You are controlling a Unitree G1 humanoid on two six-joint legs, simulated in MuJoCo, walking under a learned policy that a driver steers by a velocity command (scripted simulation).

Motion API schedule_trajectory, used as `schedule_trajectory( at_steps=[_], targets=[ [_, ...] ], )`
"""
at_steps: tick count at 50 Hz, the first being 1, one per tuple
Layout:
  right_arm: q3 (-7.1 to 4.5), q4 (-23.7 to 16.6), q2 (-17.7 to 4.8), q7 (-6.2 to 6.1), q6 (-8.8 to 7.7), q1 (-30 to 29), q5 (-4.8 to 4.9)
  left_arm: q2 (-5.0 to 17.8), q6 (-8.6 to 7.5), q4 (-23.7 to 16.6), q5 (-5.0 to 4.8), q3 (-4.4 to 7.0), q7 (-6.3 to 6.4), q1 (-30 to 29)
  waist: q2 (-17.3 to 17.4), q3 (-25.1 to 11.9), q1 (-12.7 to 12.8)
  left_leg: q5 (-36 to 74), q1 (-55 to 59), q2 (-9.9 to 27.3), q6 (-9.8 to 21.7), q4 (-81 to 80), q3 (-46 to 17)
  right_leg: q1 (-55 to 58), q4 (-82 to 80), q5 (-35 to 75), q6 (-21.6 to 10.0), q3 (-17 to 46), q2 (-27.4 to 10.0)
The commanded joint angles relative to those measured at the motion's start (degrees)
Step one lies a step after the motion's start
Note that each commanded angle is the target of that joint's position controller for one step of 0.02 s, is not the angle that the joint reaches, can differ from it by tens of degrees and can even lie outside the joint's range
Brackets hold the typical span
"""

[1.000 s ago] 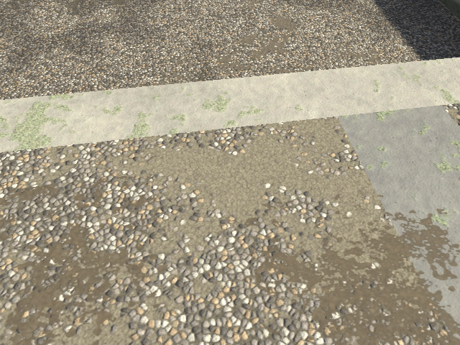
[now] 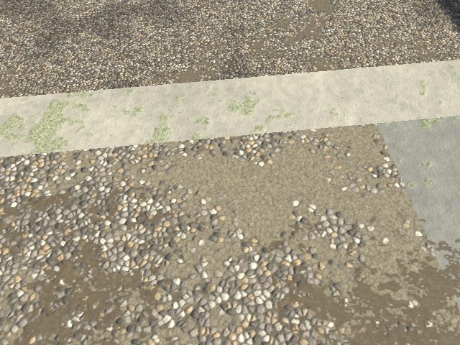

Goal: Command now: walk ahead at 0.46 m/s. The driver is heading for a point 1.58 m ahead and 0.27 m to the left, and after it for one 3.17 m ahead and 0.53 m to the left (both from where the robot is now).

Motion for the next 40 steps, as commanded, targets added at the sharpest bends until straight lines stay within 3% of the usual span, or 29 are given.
schedule_trajectory(
  at_steps=[1, 3, 4, 5, 6, 7, 8, 9, 10, 12, 14, 17, 22, 26, 29, 31, 32, 33, 34, 35, 36, 37, 39, 40],
  targets=[
    [-0.16, -5.0, -2.7, -0.52, -0.78, -4.6, 0.36, 8.9, -0.61, -1.0, -0.04, 1.28, 0.36, 1.3, -8.0, 5.7, -2.6, 0.9, 6.2, -3.2, 2.5, -6.6, 2.9, -6.1, 2.0, 46.3, -6.1, 4.5, -14.4],
    [-1.44, -2.2, -5.2, -1.43, -1.39, 5.6, 0.57, 10.3, -0.61, -1.2, -0.05, 1.74, 0.46, -0.3, -7.5, -0.1, -7.2, -0.6, 17.4, -6.0, 4.8, -8.6, 2.7, -3.8, 14.2, 61.4, -4.6, 2.8, -14.4],
    [-2.26, 0.9, -6.3, -1.92, -1.91, 14.9, 0.54, 10.9, -0.38, -1.5, -0.29, 1.96, 0.37, -1.5, -6.4, -4.8, -11.2, 1.9, 28.1, -6.4, 5.9, -12.7, 2.6, -6.0, 24.9, 59.8, -3.6, 1.3, -13.0],
    [-3.43, 3.1, -9.5, -2.54, -2.3, 23.5, -0.59, 9.9, -0.34, -2.4, -0.46, 1.67, 0.06, -1.5, -3.8, -9.8, -14.0, -4.6, 41.4, 1.3, 7.7, -13.8, -5.5, -15.9, 39.1, 44.0, -3.0, 0.4, -10.8],
    [-4.56, 3.2, -14.8, -2.5, -2.34, 27.5, -1.97, 2.8, -0.13, -3.9, -1.44, 0.52, -0.62, 3.4, 8.2, -16.2, -10.5, -13.7, 54.2, 18.8, 13.5, -17.7, -32.8, -33.4, 61.0, 0.9, -1.1, -2.2, -1.9],
    [-4.66, 3.4, -14.0, -1.69, -1.63, 24.3, 0.17, 7.1, 0.1, -3.6, -1.03, 2.01, -0.87, 3.0, 7.3, -16.9, -9.8, -19.3, 51.8, 21.0, 17.2, -27.6, -48.4, -40.9, 70.4, -8.1, -1.8, 3.9, 0.9],
    [-3.79, 2.1, -10.6, -1.57, -1.72, 16.9, 0.93, 8.5, 0.26, -5.5, -0.39, 2.54, -0.88, -2.6, 3.9, -6.7, -6.6, -22.9, 43.3, 19.2, 15.3, -28.9, -39.3, -44.8, 70.5, -2.6, -2.4, 4.3, -3.5],
    [-2.78, 1.4, -6.5, -1.29, -2.35, 13.1, 1.08, 8.2, -0.04, -6.6, 0.06, 2.53, -1.14, -7.1, -0.1, -1.6, -6.0, -17.4, 34.8, 16.7, 13.8, -30.9, -31.9, -43.6, 67.3, 1.8, -2.5, 3.8, -5.6],
    [-2.15, 1.7, -4.5, -1.37, -2.97, 12.0, 0.67, 7.0, 0.18, -6.7, 0.22, 2.61, -1.29, -8.3, -1.1, 0.8, -4.1, -10.9, 29.4, 14.0, 11.9, -31.9, -26.3, -40.8, 64.1, 3.6, -2.3, 3.8, -7.2],
    [-1.15, 3.6, -2.0, -1.84, -3.94, 14.2, 0.44, 5.0, 1.59, -6.5, 1.2, 2.5, -1.9, -6.9, -0.2, 1.1, -1.6, -0.8, 24.3, 10.8, 10.1, -32.7, -18.8, -35.8, 59.6, 3.9, -1.2, 3.6, -8.4],
    [-1.13, 4.9, -3.1, -2.05, -4.7, 17.6, 0.52, 4.5, 2.55, -7.3, 1.28, 2.61, -2.24, -8.3, 0.5, 1.4, -1.0, 5.9, 24.0, 9.7, 10.1, -33.1, -15.2, -37.0, 56.7, 4.5, -0.4, 2.1, -8.6],
    [-1.11, 5.5, -4.5, -2.14, -4.77, 21.1, 0.69, 5.3, 3.35, -10.5, 1.31, 2.73, -2.64, -16.7, 1.0, 3.6, -2.1, 7.7, 25.6, 8.5, 9.7, -35.1, -12.0, -43.4, 50.2, 10.2, 1.1, 0.0, -9.7],
    [-0.48, 6.4, -4.1, -2.3, -4.69, 26.6, 0.85, 4.5, 3.08, -14.9, 0.24, 1.95, -3.04, -29.3, 1.8, 4.6, -5.4, 18.2, 30.0, 6.6, 7.3, -34.5, -7.8, -43.6, 33.1, 19.1, 2.1, -3.5, -7.7],
    [-0.41, 7.8, -4.6, -2.88, -4.44, 30.5, 0.36, 5.0, 2.73, -17.0, 0.02, 1.83, -2.9, -34.9, 2.5, 4.8, -7.2, 24.5, 38.3, 8.5, 7.6, -32.2, -7.5, -43.7, 26.1, 18.7, 0.7, -4.8, -5.8],
    [-0.67, 8.0, -5.6, -3.37, -4.2, 29.3, -0.18, 6.2, 2.03, -17.5, 0.04, 2.35, -2.54, -33.4, 3.1, 3.8, -5.1, 37.6, 42.6, 10.1, 7.4, -26.5, -6.6, -39.2, 22.5, 12.6, -1.8, -5.3, -3.7],
    [-1.0, 7.9, -6.7, -3.43, -3.97, 27.9, -0.23, 8.1, 1.32, -14.1, 0.13, 3.53, -1.72, -22.5, 3.5, -1.8, -0.4, 49.2, 42.7, 9.4, 6.1, -13.9, -5.4, -26.2, 19.2, 9.6, -4.2, -6.3, -0.2],
    [-0.92, 7.5, -6.6, -3.33, -3.87, 26.7, 0.24, 9.9, 0.73, -11.1, 0.84, 4.48, -1.15, -12.8, 2.4, -6.6, 3.8, 42.9, 36.3, 7.6, 5.1, -2.6, -3.9, -13.0, 16.4, 12.4, -6.0, -4.4, -1.9],
    [-0.04, 5.2, -3.6, -2.84, -4.04, 27.4, 1.65, 15.2, 0.5, -9.6, 2.43, 5.99, -0.44, -3.4, -4.1, -14.4, 5.8, 21.7, 20.9, 3.7, 3.4, 15.8, -1.3, 4.0, 16.1, 7.1, -10.2, 12.2, -16.0],
    [0.02, 5.3, -0.7, -2.45, -3.81, 33.4, 2.84, 17.9, 1.13, -9.4, 2.16, 6.77, -1.06, -2.9, -12.9, -19.7, 2.6, -23.6, 4.4, -6.7, 2.0, 34.1, -2.3, 13.0, 9.7, 8.2, -17.9, 38.1, -28.9],
    [-1.38, 4.9, -5.5, -2.72, -3.43, 27.7, 1.36, 14.9, 1.65, -9.7, 0.08, 6.23, -1.55, -7.8, -4.0, -13.5, 1.5, -19.0, -0.2, -3.1, 3.1, 36.5, -8.7, 7.0, 7.3, 3.3, -15.7, 35.1, -25.1],
    [-1.37, 3.1, -4.8, -2.47, -3.8, 22.8, 0.97, 11.5, 1.46, -10.6, -0.48, 5.27, -1.74, -13.6, -3.3, -5.3, -0.3, -13.4, -1.3, -0.8, 3.1, 33.8, -8.5, -2.0, 5.1, 5.0, -13.6, 26.5, -23.1],
    [-1.36, 2.8, -3.8, -2.32, -3.87, 20.8, 0.73, 8.7, 1.01, -10.8, -0.22, 4.54, -1.87, -16.3, -1.7, -1.8, -2.0, -10.3, 0.6, 1.0, 3.0, 30.6, -8.3, -8.3, 3.0, 9.7, -11.5, 20.9, -20.4],
    [-1.33, 3.2, -1.9, -1.66, -2.46, 22.1, -0.63, 5.4, 0.3, -9.2, -0.32, 3.43, -1.37, -15.8, -3.1, -0.1, -5.0, -8.4, 5.7, 2.7, 1.7, 25.9, -7.8, -15.2, 0.9, 15.8, -8.6, 13.3, -16.2],
    [-1.35, 3.1, -1.2, -1.3, -1.85, 22.3, -0.78, 5.6, -0.15, -8.4, -0.33, 3.32, -1.21, -14.0, -3.7, -0.2, -5.4, -8.1, 6.6, 2.7, 1.2, 24.8, -7.2, -16.1, 0.5, 18.6, -8.5, 11.7, -15.7]
  ],
)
